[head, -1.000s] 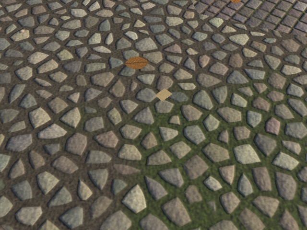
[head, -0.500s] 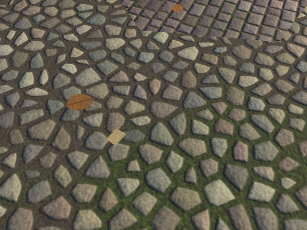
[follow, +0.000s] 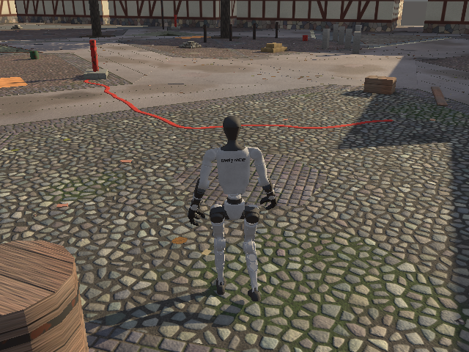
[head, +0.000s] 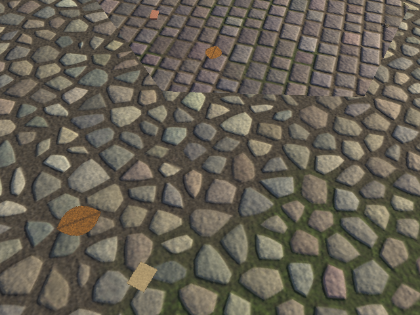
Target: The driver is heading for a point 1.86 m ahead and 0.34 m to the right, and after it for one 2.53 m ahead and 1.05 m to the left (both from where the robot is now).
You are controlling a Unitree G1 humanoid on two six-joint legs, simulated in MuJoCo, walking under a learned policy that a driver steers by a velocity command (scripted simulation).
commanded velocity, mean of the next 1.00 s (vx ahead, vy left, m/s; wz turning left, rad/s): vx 0.07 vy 0.00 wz -0.28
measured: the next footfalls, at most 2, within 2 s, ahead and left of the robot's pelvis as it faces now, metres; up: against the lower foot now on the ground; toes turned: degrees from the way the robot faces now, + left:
right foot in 0.42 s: +0.12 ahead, -0.14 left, +0.00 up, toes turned -12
left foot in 0.84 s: +0.20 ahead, +0.10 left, +0.00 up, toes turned -18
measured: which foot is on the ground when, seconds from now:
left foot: down 0.00-0.42, up 0.44-0.82, down 0.84-1.00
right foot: up 0.00-0.40, down 0.42-1.00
